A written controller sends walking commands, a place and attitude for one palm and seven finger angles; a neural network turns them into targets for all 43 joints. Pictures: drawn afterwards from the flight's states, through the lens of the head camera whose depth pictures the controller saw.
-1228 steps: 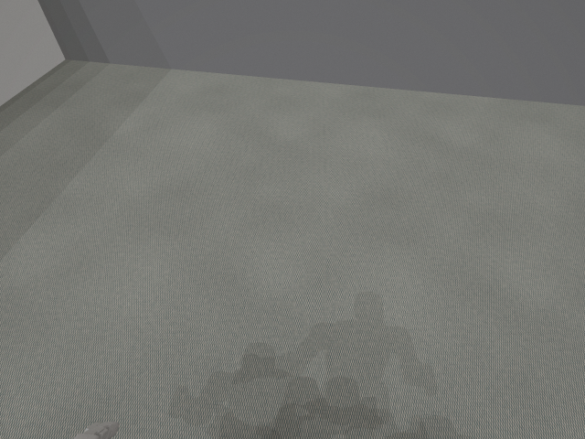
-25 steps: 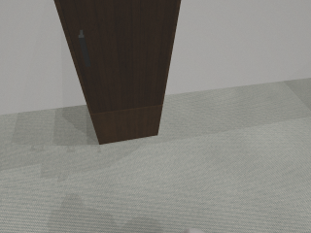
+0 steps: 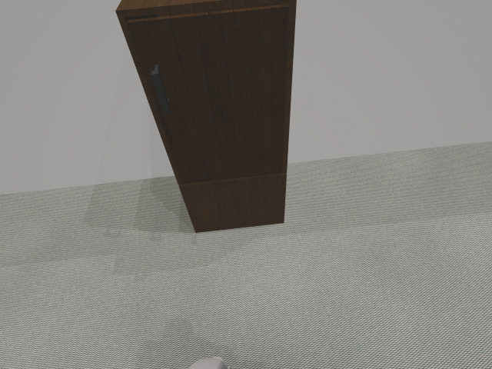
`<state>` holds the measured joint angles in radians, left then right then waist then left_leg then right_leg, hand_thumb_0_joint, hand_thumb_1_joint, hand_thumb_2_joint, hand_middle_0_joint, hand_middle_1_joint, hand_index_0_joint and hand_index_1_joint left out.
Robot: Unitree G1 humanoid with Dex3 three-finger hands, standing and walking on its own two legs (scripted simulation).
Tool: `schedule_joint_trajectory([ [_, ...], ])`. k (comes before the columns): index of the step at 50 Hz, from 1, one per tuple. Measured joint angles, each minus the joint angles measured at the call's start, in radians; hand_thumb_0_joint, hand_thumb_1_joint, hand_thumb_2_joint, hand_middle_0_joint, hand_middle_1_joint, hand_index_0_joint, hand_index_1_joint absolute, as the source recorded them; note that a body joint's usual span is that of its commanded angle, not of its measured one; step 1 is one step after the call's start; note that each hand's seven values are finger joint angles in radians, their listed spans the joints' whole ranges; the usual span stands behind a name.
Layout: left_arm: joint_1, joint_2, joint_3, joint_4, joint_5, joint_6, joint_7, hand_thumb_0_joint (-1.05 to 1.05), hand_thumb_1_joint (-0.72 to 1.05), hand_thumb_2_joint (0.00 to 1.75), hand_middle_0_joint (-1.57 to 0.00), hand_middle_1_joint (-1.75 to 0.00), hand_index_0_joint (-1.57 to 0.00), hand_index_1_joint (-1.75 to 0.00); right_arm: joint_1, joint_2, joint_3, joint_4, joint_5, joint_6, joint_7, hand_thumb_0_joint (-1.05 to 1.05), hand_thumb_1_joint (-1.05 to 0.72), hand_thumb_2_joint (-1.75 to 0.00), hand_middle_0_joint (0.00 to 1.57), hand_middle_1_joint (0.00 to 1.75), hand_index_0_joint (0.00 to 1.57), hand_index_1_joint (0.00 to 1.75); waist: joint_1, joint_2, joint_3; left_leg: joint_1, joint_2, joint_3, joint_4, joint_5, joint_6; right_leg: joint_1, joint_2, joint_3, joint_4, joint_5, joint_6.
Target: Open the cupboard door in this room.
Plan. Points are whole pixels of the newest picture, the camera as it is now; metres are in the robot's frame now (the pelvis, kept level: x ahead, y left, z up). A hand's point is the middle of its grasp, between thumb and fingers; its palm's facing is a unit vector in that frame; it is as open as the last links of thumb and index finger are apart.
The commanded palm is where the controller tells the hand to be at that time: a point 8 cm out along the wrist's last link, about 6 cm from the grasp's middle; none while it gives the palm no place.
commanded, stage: take the last steps up to it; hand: left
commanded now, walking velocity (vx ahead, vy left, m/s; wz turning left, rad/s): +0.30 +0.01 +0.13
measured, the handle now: (162, 89) +0.79 +0.26 +0.04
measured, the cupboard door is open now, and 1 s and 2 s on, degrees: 0 0 0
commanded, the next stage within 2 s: come to a stop and stand still in 1.00 s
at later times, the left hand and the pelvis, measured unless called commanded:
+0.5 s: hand out of the picture -0.08 +0.20 -0.17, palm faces +0.17 -0.97 -0.15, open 7.4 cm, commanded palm none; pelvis +0.03 +0.03 +0.00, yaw +5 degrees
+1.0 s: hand (174, 323) +0.24 +0.17 -0.17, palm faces +0.09 -0.97 -0.22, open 7.3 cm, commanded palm none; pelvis +0.19 -0.01 +0.00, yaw +4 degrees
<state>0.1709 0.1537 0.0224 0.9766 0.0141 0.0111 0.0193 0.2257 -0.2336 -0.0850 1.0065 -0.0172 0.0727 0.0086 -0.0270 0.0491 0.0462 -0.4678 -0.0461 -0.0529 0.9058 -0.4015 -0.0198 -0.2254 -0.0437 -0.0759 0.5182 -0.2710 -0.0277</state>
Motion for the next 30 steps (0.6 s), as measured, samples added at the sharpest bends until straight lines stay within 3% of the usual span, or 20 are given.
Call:
schedule_joint_trajectory([
  [3,0.024,-0.011,0.003,0.011,-0.001,-0.008,0.002,0.0,0.91,0.9,-0.2,-0.3,-0.2,-0.3,0.001,-0.009,-0.002,0.002,-0.004,-0.004,0.002,0.0,-0.91,-0.9,0.2,0.3,0.2,0.3,0.0,0.003,0.002,-0.018,0.036,0.015,0.142,0.047,-0.018,0.022,-0.006,-0.023,-0.041,0.023,-0.005],
  [7,0.067,-0.004,0.007,0.027,0.002,-0.029,-0.003,0.0,0.92,0.9,-0.2,-0.3,-0.2,-0.3,0.018,-0.008,0.001,0.022,-0.011,-0.008,0.006,0.0,-0.91,-0.9,0.2,0.3,0.2,0.3,0.017,-0.004,-0.013,0.026,0.091,0.034,0.134,0.081,-0.035,0.039,-0.012,-0.054,-0.086,0.042,-0.01],
  [12,0.135,-0.001,0.006,0.07,0.011,-0.049,-0.014,0.0,0.91,0.9,-0.2,-0.3,-0.2,-0.3,0.015,0.002,0.009,0.046,-0.011,-0.018,0.013,0.0,-0.91,-0.9,0.2,0.3,0.2,0.3,0.053,-0.025,-0.028,0.119,0.125,0.074,-0.056,0.036,-0.028,0.046,-0.026,-0.076,-0.134,0.063,-0.006],
  [15,0.175,0.003,0.009,0.11,0.015,-0.05,-0.018,0.0,0.91,0.9,-0.2,-0.3,-0.2,-0.3,-0.002,0.014,0.018,0.049,-0.006,-0.031,0.012,0.0,-0.91,-0.9,0.2,0.3,0.2,0.3,0.077,-0.041,-0.029,0.173,0.121,0.101,-0.193,-0.001,-0.013,0.047,-0.035,-0.085,-0.147,0.066,0.004],
  [18,0.216,0.009,0.014,0.155,0.009,-0.04,-0.02,0.0,0.91,0.9,-0.2,-0.3,-0.2,-0.3,-0.021,0.029,0.031,0.043,-0.001,-0.057,0.007,0.0,-0.91,-0.9,0.2,0.3,0.2,0.3,0.092,-0.052,-0.031,0.25,0.11,0.139,-0.373,0.051,0.0,0.042,-0.04,-0.091,-0.121,0.048,0.023],
  [20,0.246,0.009,0.014,0.18,0.003,-0.028,-0.022,0.0,0.91,0.9,-0.2,-0.3,-0.2,-0.3,-0.027,0.037,0.038,0.036,0.001,-0.084,0.0,0.0,-0.91,-0.9,0.2,0.3,0.2,0.3,0.088,-0.044,-0.038,0.301,0.112,0.141,-0.477,0.092,0.014,0.012,-0.033,-0.092,-0.04,-0.006,0.034],
  [23,0.257,0.021,0.016,0.211,0.008,0.004,-0.028,0.01,0.91,0.9,-0.2,-0.3,-0.2,-0.3,-0.021,0.077,0.042,0.033,-0.002,-0.106,-0.011,0.0,-0.91,-0.9,0.2,0.3,0.2,0.3,0.074,-0.079,-0.033,0.329,0.098,0.16,-0.455,0.094,0.012,-0.08,-0.039,-0.043,0.216,-0.146,0.028],
  [26,0.231,0.023,0.02,0.209,0.013,0.01,-0.042,0.01,0.91,0.9,-0.2,-0.3,-0.2,-0.3,0.021,0.075,0.035,0.035,-0.003,-0.118,-0.025,-0.01,-0.94,-0.9,0.21,0.3,0.21,0.3,0.05,-0.075,-0.033,0.386,0.095,0.159,-0.511,0.099,0.012,-0.182,-0.045,-0.025,0.402,-0.111,0.03],
  [30,0.155,0.031,0.027,0.158,0.011,-0.003,-0.05,0.01,0.91,0.9,-0.2,-0.3,-0.2,-0.3,0.084,0.074,0.04,0.073,-0.004,-0.119,-0.025,-0.01,-0.93,-0.9,0.21,0.3,0.21,0.3,0.043,-0.074,-0.019,0.454,0.091,0.159,-0.576,0.102,0.004,-0.275,-0.07,-0.014,0.421,-0.03,0.043],
])
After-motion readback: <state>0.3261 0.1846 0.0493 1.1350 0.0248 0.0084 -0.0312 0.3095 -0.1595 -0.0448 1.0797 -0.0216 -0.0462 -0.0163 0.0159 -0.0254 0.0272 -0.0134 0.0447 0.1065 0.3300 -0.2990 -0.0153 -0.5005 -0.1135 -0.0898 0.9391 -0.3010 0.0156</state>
